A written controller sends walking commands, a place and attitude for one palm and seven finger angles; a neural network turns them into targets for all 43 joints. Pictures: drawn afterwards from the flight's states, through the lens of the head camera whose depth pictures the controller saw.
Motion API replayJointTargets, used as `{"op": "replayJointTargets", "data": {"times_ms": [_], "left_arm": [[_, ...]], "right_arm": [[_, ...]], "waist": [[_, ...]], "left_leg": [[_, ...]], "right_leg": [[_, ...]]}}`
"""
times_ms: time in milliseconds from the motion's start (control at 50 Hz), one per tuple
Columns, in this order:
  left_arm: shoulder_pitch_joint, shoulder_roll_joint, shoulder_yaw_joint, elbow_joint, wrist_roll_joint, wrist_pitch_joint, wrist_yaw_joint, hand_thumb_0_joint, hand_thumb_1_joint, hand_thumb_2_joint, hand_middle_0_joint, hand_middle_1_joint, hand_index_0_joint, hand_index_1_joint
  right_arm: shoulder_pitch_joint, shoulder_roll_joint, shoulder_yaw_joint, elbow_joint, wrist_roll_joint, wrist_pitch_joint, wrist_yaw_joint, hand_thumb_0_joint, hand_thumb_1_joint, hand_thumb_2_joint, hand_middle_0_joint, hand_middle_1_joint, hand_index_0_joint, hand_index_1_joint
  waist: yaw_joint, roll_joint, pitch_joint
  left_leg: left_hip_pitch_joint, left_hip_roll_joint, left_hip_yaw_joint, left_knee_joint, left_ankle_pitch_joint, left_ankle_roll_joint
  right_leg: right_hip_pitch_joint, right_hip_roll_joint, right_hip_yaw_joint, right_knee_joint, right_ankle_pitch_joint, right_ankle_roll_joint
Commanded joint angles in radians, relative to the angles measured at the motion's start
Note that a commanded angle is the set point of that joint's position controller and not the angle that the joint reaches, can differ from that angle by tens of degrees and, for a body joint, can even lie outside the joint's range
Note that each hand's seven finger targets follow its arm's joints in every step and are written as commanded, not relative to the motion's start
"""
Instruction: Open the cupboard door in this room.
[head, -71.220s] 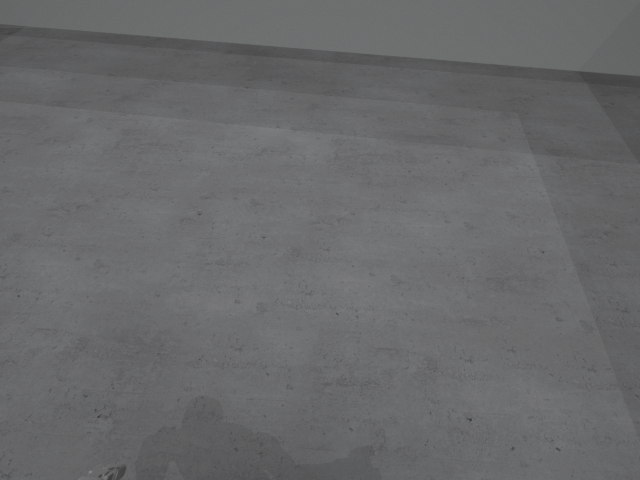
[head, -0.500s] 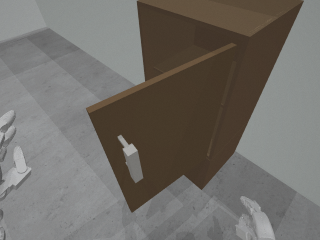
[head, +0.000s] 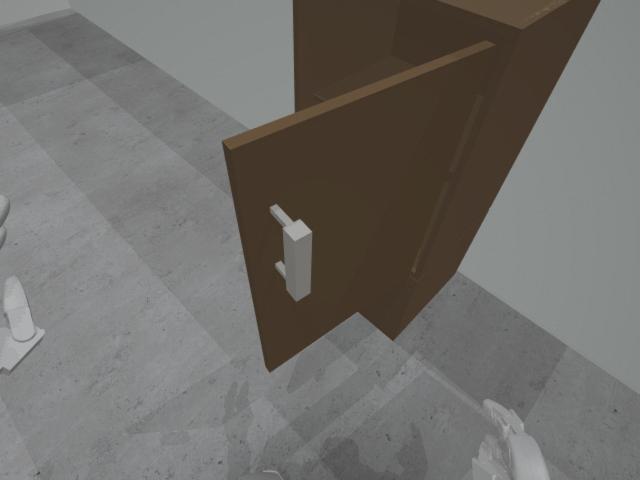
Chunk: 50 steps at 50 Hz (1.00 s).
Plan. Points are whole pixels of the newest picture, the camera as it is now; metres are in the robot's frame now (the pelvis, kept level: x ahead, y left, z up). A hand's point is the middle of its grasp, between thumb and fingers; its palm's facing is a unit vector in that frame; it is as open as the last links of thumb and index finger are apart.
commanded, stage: step back with the hand held close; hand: left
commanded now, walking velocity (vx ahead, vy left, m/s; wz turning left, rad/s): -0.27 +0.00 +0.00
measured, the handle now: (288, 253) +0.38 +0.07 +0.06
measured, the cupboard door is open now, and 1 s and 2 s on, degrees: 82 82 82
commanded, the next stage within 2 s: stop stepping back and stand still in 0.48 s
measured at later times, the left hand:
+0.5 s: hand out of the picture +0.12 +0.27 +0.18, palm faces +0.45 -0.78 -0.43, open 7.4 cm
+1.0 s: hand out of the picture +0.05 +0.22 +0.17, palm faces +0.35 -0.83 -0.44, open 7.4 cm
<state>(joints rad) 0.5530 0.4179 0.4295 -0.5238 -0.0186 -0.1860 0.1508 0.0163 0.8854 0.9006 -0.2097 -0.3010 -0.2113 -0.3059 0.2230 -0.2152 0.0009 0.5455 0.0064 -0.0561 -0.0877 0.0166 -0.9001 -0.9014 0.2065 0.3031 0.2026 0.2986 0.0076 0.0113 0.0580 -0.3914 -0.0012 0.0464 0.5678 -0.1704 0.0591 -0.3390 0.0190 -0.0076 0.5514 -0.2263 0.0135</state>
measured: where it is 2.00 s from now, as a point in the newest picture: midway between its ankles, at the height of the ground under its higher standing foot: outside the picture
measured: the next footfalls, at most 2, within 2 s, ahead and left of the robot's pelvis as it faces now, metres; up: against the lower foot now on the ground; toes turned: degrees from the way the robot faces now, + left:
right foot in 0.64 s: -0.18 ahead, -0.10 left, +0.00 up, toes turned -5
left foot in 0.84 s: -0.08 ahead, +0.09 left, +0.00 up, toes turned +0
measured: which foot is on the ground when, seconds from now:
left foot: down 0.00-0.66, up 0.68-0.82, down 0.84-1.00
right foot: down 0.00-0.30, up 0.32-0.62, down 0.64-1.00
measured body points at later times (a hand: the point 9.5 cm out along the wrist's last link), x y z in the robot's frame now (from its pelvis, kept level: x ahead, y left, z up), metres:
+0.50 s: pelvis -0.08 +0.00 +0.01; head -0.05 +0.03 +0.46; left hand +0.09 +0.31 +0.21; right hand +0.10 -0.22 -0.07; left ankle +0.03 +0.10 -0.73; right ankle -0.16 -0.13 -0.67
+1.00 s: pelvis -0.17 -0.03 +0.01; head -0.18 -0.02 +0.46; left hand +0.03 +0.26 +0.19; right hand -0.05 -0.31 -0.07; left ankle -0.11 +0.08 -0.73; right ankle -0.23 -0.12 -0.73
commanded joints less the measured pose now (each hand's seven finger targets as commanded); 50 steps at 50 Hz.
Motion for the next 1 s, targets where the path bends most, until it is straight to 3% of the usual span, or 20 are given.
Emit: {"op": "replayJointTargets", "data": {"times_ms": [0,80,120,160,220,260,280,300,340,400,500,580,620,640,660,700,760,840,880,980], "left_arm": [[-0.043,0.162,0.137,-0.208,0.011,-0.083,0.026,0.0,0.9,0.9,-0.2,-0.3,-0.2,-0.3],[-0.048,0.158,0.13,-0.212,0.006,-0.086,0.022,0.0,0.9,0.9,-0.2,-0.3,-0.2,-0.3],[-0.073,0.165,0.115,-0.216,0.003,-0.09,0.031,0.0,0.9,0.9,-0.2,-0.3,-0.2,-0.3],[-0.105,0.164,0.099,-0.215,0.0,-0.087,0.044,0.0,0.9,0.9,-0.2,-0.3,-0.2,-0.3],[-0.121,0.185,0.118,-0.2,-0.003,-0.074,0.045,0.0,0.9,0.9,-0.2,-0.3,-0.2,-0.3],[-0.132,0.205,0.147,-0.266,0.006,-0.099,0.045,0.0,0.9,0.9,-0.2,-0.3,-0.2,-0.3],[-0.098,0.206,0.182,-0.26,0.007,-0.115,0.042,0.0,0.9,0.9,-0.2,-0.3,-0.2,-0.3],[-0.076,0.194,0.185,-0.233,0.005,-0.114,0.037,0.0,0.9,0.9,-0.2,-0.3,-0.2,-0.3],[-0.081,0.165,0.153,-0.254,-0.007,-0.109,0.038,0.0,0.9,0.9,-0.2,-0.3,-0.2,-0.3],[-0.032,0.123,0.095,-0.269,-0.024,-0.093,0.038,0.0,0.9,0.9,-0.2,-0.3,-0.2,-0.3],[-0.064,0.146,0.082,-0.268,-0.04,-0.069,0.029,0.0,0.9,0.9,-0.2,-0.3,-0.2,-0.3],[0.009,0.215,0.144,-0.277,-0.061,-0.088,0.0,0.0,0.9,0.9,-0.2,-0.3,-0.2,-0.3],[0.031,0.29,0.208,-0.255,-0.068,-0.097,0.009,0.0,0.9,0.9,-0.2,-0.3,-0.2,-0.3],[0.009,0.257,0.174,-0.256,-0.065,-0.09,0.011,0.0,0.9,0.9,-0.2,-0.3,-0.2,-0.3],[0.032,0.272,0.206,-0.237,-0.058,-0.078,0.018,0.0,0.9,0.9,-0.2,-0.3,-0.2,-0.3],[0.071,0.214,0.173,-0.184,-0.044,-0.049,0.02,0.0,0.9,0.9,-0.2,-0.3,-0.2,-0.3],[-0.033,0.194,0.13,-0.157,-0.043,-0.04,0.029,0.0,0.9,0.9,-0.2,-0.3,-0.2,-0.3],[-0.035,0.173,0.092,-0.099,-0.031,-0.058,0.027,0.0,0.9,0.9,-0.2,-0.3,-0.2,-0.3],[-0.006,0.185,0.103,-0.118,-0.023,-0.068,0.022,0.0,0.9,0.9,-0.2,-0.3,-0.2,-0.3],[-0.024,0.194,0.11,-0.185,-0.023,-0.093,0.02,0.0,0.9,0.9,-0.2,-0.3,-0.2,-0.3]], "right_arm": [[-0.103,-0.138,-0.061,-0.146,-0.001,-0.086,-0.007,0.0,-0.9,-0.9,0.2,0.3,0.2,0.3],[-0.09,-0.13,-0.065,-0.128,-0.007,-0.093,0.0,0.0,-0.9,-0.9,0.2,0.3,0.2,0.3],[-0.071,-0.122,-0.067,-0.099,-0.011,-0.088,0.007,0.0,-0.9,-0.9,0.2,0.3,0.2,0.3],[-0.065,-0.108,-0.062,-0.062,-0.012,-0.078,0.019,0.0,-0.9,-0.9,0.2,0.3,0.2,0.3],[-0.095,-0.096,-0.046,-0.07,-0.009,-0.065,0.012,0.0,-0.9,-0.9,0.2,0.3,0.2,0.3],[-0.138,-0.149,-0.062,-0.093,-0.011,-0.077,-0.005,0.0,-0.9,-0.9,0.2,0.3,0.2,0.3],[-0.128,-0.128,-0.061,-0.088,-0.017,-0.094,-0.002,0.0,-0.9,-0.9,0.2,0.3,0.2,0.3],[-0.109,-0.118,-0.071,-0.086,-0.026,-0.108,0.001,0.0,-0.9,-0.9,0.2,0.3,0.2,0.3],[-0.103,-0.11,-0.083,-0.065,-0.022,-0.122,0.02,0.0,-0.9,-0.9,0.2,0.3,0.2,0.3],[-0.098,-0.108,-0.077,-0.043,-0.016,-0.138,0.033,0.0,-0.9,-0.9,0.2,0.3,0.2,0.3],[-0.107,-0.108,-0.059,-0.033,-0.022,-0.142,0.036,0.0,-0.9,-0.9,0.2,0.3,0.2,0.3],[-0.118,-0.099,-0.05,-0.059,-0.021,-0.104,0.039,0.0,-0.9,-0.9,0.2,0.3,0.2,0.3],[-0.131,-0.08,-0.037,-0.075,-0.017,-0.076,0.036,0.0,-0.9,-0.9,0.2,0.3,0.2,0.3],[-0.13,-0.089,-0.043,-0.074,-0.001,-0.08,0.031,0.0,-0.9,-0.9,0.2,0.3,0.2,0.3],[-0.135,-0.094,-0.036,-0.085,0.008,-0.082,0.03,0.0,-0.9,-0.9,0.2,0.3,0.2,0.3],[-0.124,-0.069,-0.015,-0.088,0.009,-0.072,0.02,0.0,-0.9,-0.9,0.2,0.3,0.2,0.3],[-0.125,-0.109,-0.025,-0.069,0.004,-0.085,0.003,0.0,-0.9,-0.9,0.2,0.3,0.2,0.3],[-0.084,-0.152,-0.057,-0.074,0.018,-0.098,0.0,0.0,-0.9,-0.9,0.2,0.3,0.2,0.3],[-0.088,-0.129,-0.038,-0.069,0.003,-0.093,0.004,0.0,-0.9,-0.9,0.2,0.3,0.2,0.3],[-0.108,-0.13,-0.043,-0.079,-0.01,-0.104,0.008,0.0,-0.9,-0.9,0.2,0.3,0.2,0.3]], "waist": [[0.006,0.163,-0.126],[-0.008,0.024,-0.092],[-0.017,-0.106,-0.084],[-0.026,-0.174,-0.128],[-0.026,-0.122,-0.089],[-0.007,0.232,-0.076],[-0.003,0.36,-0.17],[-0.015,0.31,-0.174],[-0.013,0.122,-0.151],[-0.011,0.17,-0.217],[-0.007,0.25,-0.233],[0.007,0.176,-0.238],[0.004,-0.102,-0.204],[0.019,-0.188,-0.194],[0.014,-0.204,-0.226],[-0.006,-0.142,-0.216],[-0.022,-0.078,-0.147],[-0.006,-0.047,-0.148],[-0.018,0.036,-0.161],[-0.02,0.057,-0.052]], "left_leg": [[-0.281,0.206,-0.242,-0.336,-0.497,0.049],[-0.178,0.101,-0.15,-0.157,-0.477,0.005],[0.035,0.023,-0.083,0.128,-0.318,-0.043],[0.155,-0.005,-0.061,0.331,-0.209,-0.058],[0.142,0.02,-0.067,0.024,-0.191,-0.047],[-0.057,0.214,-0.292,-0.257,-0.169,0.031],[-0.203,0.338,-0.403,-0.404,-0.373,0.087],[-0.275,0.388,-0.461,-0.473,-0.475,0.127],[-0.051,0.339,-0.365,-0.333,-0.178,0.129],[0.171,0.302,-0.269,-0.289,0.082,0.097],[0.232,0.253,-0.201,-0.379,0.012,0.042],[0.25,0.143,-0.073,-0.269,0.004,-0.046],[0.226,0.02,0.037,0.101,-0.12,-0.1],[0.068,-0.022,-0.023,0.299,-0.192,-0.09],[-0.058,-0.016,-0.049,0.365,-0.224,-0.079],[-0.11,0.019,-0.039,0.243,-0.165,-0.065],[0.076,0.011,-0.007,0.002,-0.037,-0.048],[0.249,0.096,-0.092,-0.095,0.258,0.001],[0.213,0.078,-0.103,-0.08,0.335,-0.006],[0.127,0.071,-0.148,-0.166,-0.168,-0.019]], "right_leg": [[0.301,0.009,0.039,0.123,-0.041,-0.011],[0.102,-0.059,0.185,-0.088,-0.23,-0.055],[-0.182,-0.199,0.345,-0.272,-0.35,-0.126],[-0.257,-0.307,0.379,-0.298,-0.139,-0.177],[-0.188,-0.21,0.232,-0.169,-0.021,-0.09],[-0.035,-0.025,0.09,0.093,-0.031,-0.005],[0.141,0.05,0.035,0.373,-0.16,0.011],[0.165,0.069,0.065,0.6,-0.219,0.011],[-0.052,0.042,0.096,0.619,-0.251,0.0],[-0.101,0.028,0.039,0.463,-0.288,0.009],[0.042,0.056,-0.039,0.121,-0.311,-0.009],[0.16,0.008,-0.036,-0.314,-0.053,-0.043],[-0.033,-0.263,0.198,-0.387,0.048,-0.122],[0.012,-0.321,0.249,-0.323,0.24,-0.138],[0.126,-0.304,0.224,-0.219,0.55,-0.127],[0.278,-0.272,0.133,-0.109,0.715,-0.128],[0.178,-0.243,0.112,-0.118,0.566,-0.082],[0.117,-0.107,0.099,-0.134,0.3,0.029],[0.151,-0.108,0.069,-0.126,0.337,-0.003],[0.05,-0.085,0.095,-0.245,-0.207,-0.046]]}}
